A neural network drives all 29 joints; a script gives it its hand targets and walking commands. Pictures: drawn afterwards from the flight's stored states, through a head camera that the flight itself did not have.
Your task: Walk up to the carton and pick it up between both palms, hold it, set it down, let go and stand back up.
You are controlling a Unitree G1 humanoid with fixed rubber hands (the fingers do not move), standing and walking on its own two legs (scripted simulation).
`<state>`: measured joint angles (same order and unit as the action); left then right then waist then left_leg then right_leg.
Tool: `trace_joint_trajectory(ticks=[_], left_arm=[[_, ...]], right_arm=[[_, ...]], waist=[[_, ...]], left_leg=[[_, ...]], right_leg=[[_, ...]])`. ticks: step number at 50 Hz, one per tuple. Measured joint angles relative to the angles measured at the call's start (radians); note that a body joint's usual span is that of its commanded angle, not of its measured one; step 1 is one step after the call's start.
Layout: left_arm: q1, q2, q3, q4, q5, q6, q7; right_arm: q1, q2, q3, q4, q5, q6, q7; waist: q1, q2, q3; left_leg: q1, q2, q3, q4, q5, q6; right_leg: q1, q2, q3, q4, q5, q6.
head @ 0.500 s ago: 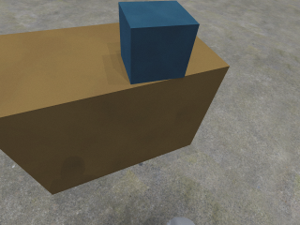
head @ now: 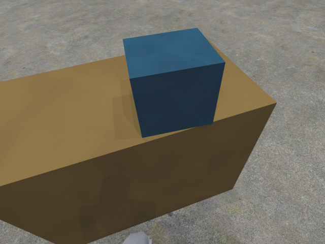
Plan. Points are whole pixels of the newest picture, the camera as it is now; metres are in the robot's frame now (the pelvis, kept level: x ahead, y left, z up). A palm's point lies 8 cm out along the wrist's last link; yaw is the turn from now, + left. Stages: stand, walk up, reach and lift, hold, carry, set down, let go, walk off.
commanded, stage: walk up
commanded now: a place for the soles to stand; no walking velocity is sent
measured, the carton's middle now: (169, 83) +0.56 +0.02 +0.09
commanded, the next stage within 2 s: none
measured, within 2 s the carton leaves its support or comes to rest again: neither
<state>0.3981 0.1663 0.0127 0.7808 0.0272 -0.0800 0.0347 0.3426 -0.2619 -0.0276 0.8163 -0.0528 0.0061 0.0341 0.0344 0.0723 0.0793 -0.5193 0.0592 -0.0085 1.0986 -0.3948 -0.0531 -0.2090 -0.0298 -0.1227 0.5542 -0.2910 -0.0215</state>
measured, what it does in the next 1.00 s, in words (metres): steps on the spot: left foot, then right foot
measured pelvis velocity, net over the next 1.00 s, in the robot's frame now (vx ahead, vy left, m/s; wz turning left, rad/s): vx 0.04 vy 0.05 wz -0.04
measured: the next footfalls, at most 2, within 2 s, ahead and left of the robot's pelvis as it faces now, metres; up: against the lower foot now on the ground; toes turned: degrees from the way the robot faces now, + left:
left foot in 0.16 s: +0.19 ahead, +0.15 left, +0.00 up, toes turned +3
right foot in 0.50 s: +0.05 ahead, -0.09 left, +0.00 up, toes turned -3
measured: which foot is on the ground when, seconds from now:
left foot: up 0.00-0.14, down 0.16-1.00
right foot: down 0.00-0.20, up 0.22-0.48, down 0.50-1.00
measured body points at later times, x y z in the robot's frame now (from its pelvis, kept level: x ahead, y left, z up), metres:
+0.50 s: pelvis +0.03 +0.04 -0.02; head +0.07 +0.05 +0.43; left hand +0.13 +0.29 -0.15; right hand +0.18 -0.19 -0.13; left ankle +0.14 +0.15 -0.73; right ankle +0.01 -0.08 -0.74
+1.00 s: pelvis +0.04 +0.05 +0.00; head +0.06 +0.07 +0.45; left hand +0.12 +0.29 -0.15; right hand +0.07 -0.21 -0.14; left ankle +0.15 +0.15 -0.73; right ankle +0.01 -0.08 -0.73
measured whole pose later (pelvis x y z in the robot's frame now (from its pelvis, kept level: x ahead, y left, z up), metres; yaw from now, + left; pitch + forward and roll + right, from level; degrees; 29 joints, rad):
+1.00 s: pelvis +0.04 +0.05 +0.00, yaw -2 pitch -2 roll -1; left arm 0.26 0.23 -0.02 0.90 0.00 0.00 0.00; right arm 0.26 -0.23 0.01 0.95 0.00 0.02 0.00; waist -0.02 -0.03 0.07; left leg -0.36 0.03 0.08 0.49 -0.11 0.04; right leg -0.17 -0.02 -0.01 0.53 -0.34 0.02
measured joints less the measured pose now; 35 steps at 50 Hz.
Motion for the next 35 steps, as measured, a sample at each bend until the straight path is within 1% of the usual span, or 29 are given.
trace_joint_trajectory(ticks=[2, 4, 7, 8, 9, 10, 11, 13, 14, 16, 17, 19, 21, 23, 24, 25, 27, 29, 30, 33, 35], left_arm=[[0.017, 0.009, 0.003, 0.02, 0.002, 0.003, -0.001], [0.017, 0.017, 0.002, 0.032, 0.002, 0.014, -0.008], [-0.005, 0.025, -0.004, 0.042, -0.005, 0.034, -0.018], [-0.015, 0.03, -0.005, 0.044, -0.007, 0.042, -0.021], [-0.034, 0.041, -0.005, 0.049, -0.008, 0.051, -0.023], [-0.062, 0.053, -0.003, 0.05, -0.01, 0.06, -0.024], [-0.09, 0.063, -0.001, 0.042, -0.014, 0.07, -0.022], [-0.133, 0.071, 0.001, 0.022, -0.023, 0.091, -0.012], [-0.148, 0.074, 0.002, 0.015, -0.023, 0.099, -0.008], [-0.169, 0.079, 0.005, 0.005, -0.021, 0.11, -0.006], [-0.175, 0.079, 0.006, 0.002, -0.02, 0.113, -0.006], [-0.179, 0.079, 0.007, -0.005, -0.018, 0.115, -0.006], [-0.177, 0.079, 0.006, -0.01, -0.017, 0.114, -0.007], [-0.17, 0.078, 0.006, -0.014, -0.019, 0.109, -0.008], [-0.165, 0.077, 0.006, -0.015, -0.02, 0.105, -0.009], [-0.164, 0.071, 0.005, -0.01, -0.02, 0.1, -0.01], [-0.152, 0.049, -0.003, -0.003, -0.016, 0.095, -0.013], [-0.137, 0.039, -0.011, 0.004, -0.017, 0.093, -0.019], [-0.133, 0.035, -0.013, 0.01, -0.019, 0.093, -0.021], [-0.132, 0.024, -0.022, 0.026, -0.025, 0.087, -0.025], [-0.137, 0.024, -0.025, 0.037, -0.024, 0.085, -0.029]], right_arm=[[-0.039, 0.0, -0.001, -0.012, 0.003, 0.002, -0.005], [-0.075, 0.005, 0.003, -0.024, 0.009, 0.0, -0.011], [-0.117, 0.018, 0.011, -0.036, 0.021, -0.005, -0.02], [-0.129, 0.026, 0.014, -0.038, 0.024, -0.01, -0.024], [-0.141, 0.04, 0.015, -0.037, 0.026, -0.015, -0.027], [-0.155, 0.056, 0.018, -0.037, 0.028, -0.02, -0.03], [-0.167, 0.066, 0.024, -0.044, 0.031, -0.022, -0.032], [-0.19, 0.076, 0.035, -0.054, 0.046, -0.012, -0.038], [-0.202, 0.08, 0.038, -0.055, 0.05, -0.003, -0.041], [-0.223, 0.087, 0.042, -0.058, 0.052, 0.014, -0.049], [-0.231, 0.088, 0.043, -0.061, 0.049, 0.02, -0.052], [-0.244, 0.088, 0.043, -0.068, 0.043, 0.026, -0.056], [-0.25, 0.084, 0.043, -0.074, 0.041, 0.027, -0.058], [-0.251, 0.076, 0.044, -0.075, 0.041, 0.03, -0.057], [-0.249, 0.072, 0.044, -0.073, 0.043, 0.032, -0.055], [-0.249, 0.064, 0.042, -0.066, 0.044, 0.035, -0.052], [-0.236, 0.047, 0.037, -0.041, 0.048, 0.042, -0.044], [-0.202, 0.044, 0.033, -0.017, 0.045, 0.047, -0.039], [-0.185, 0.042, 0.032, -0.005, 0.044, 0.047, -0.036], [-0.141, 0.033, 0.03, 0.033, 0.042, 0.035, -0.027], [-0.118, 0.034, 0.029, 0.057, 0.041, 0.029, -0.026]], waist=[[0.004, -0.009, 0.014], [0.006, -0.016, 0.031], [0.019, -0.028, 0.049], [0.019, -0.036, 0.052], [0.014, -0.059, 0.056], [0.011, -0.089, 0.067], [0.012, -0.108, 0.08], [0.008, -0.117, 0.097], [0.002, -0.119, 0.098], [-0.006, -0.122, 0.093], [-0.009, -0.122, 0.088], [-0.017, -0.117, 0.076], [-0.027, -0.108, 0.064], [-0.032, -0.096, 0.052], [-0.032, -0.092, 0.045], [-0.031, -0.076, 0.044], [-0.044, -0.032, 0.038], [-0.043, -0.029, 0.018], [-0.042, -0.029, 0.012], [-0.049, -0.019, 0.003], [-0.053, -0.027, -0.002]], left_leg=[[-0.021, 0.008, -0.009, -0.072, 0.049, 0.001], [-0.015, 0.014, -0.009, -0.186, 0.14, 0.01], [0.041, 0.005, 0.011, -0.358, 0.291, 0.038], [0.073, -0.001, 0.019, -0.409, 0.286, 0.051], [0.095, -0.015, 0.028, -0.432, 0.212, 0.061], [0.093, -0.035, 0.037, -0.427, 0.176, 0.068], [0.083, -0.043, 0.045, -0.413, 0.176, 0.075], [0.072, -0.039, 0.047, -0.392, 0.186, 0.085], [0.072, -0.036, 0.046, -0.393, 0.186, 0.086], [0.076, -0.031, 0.053, -0.409, 0.191, 0.088], [0.078, -0.027, 0.06, -0.419, 0.196, 0.089], [0.08, -0.021, 0.075, -0.438, 0.206, 0.09], [0.078, -0.016, 0.086, -0.449, 0.215, 0.089], [0.07, -0.012, 0.096, -0.445, 0.218, 0.087], [0.064, -0.011, 0.101, -0.436, 0.215, 0.085], [0.06, -0.003, 0.101, -0.423, 0.211, 0.082], [0.07, 0.01, 0.077, -0.423, 0.197, 0.073], [0.088, -0.004, 0.075, -0.438, 0.155, 0.067], [0.103, -0.009, 0.077, -0.454, 0.157, 0.067], [0.141, -0.013, 0.077, -0.512, 0.26, 0.075], [0.158, -0.019, 0.079, -0.529, 0.255, 0.079]], right_leg=[[0.027, -0.006, -0.003, -0.016, -0.008, 0.008], [0.039, -0.011, -0.008, -0.007, -0.027, 0.019], [0.03, -0.017, -0.007, 0.056, -0.079, 0.039], [0.022, -0.023, -0.005, 0.09, -0.104, 0.047], [0.01, -0.04, -0.002, 0.128, -0.131, 0.055], [-0.011, -0.06, 0.01, 0.173, -0.134, 0.046], [-0.036, -0.058, 0.04, 0.231, -0.174, 0.033], [-0.082, -0.023, 0.083, 0.358, -0.296, 0.022], [-0.102, -0.008, 0.095, 0.414, -0.334, 0.019], [-0.136, 0.012, 0.112, 0.483, -0.367, 0.019], [-0.146, 0.017, 0.115, 0.492, -0.367, 0.021], [-0.149, 0.021, 0.117, 0.468, -0.35, 0.024], [-0.132, 0.02, 0.114, 0.396, -0.318, 0.025], [-0.091, 0.017, 0.108, 0.269, -0.237, 0.022], [-0.06, 0.015, 0.105, 0.184, -0.173, 0.019], [-0.041, 0.021, 0.103, 0.135, -0.125, 0.019], [-0.021, 0.04, 0.085, 0.115, -0.099, 0.024], [-0.007, 0.031, 0.088, 0.1, -0.096, 0.027], [0.003, 0.027, 0.092, 0.092, -0.094, 0.028], [0.032, 0.026, 0.092, 0.065, -0.085, 0.032], [0.044, 0.021, 0.095, 0.056, -0.083, 0.035]])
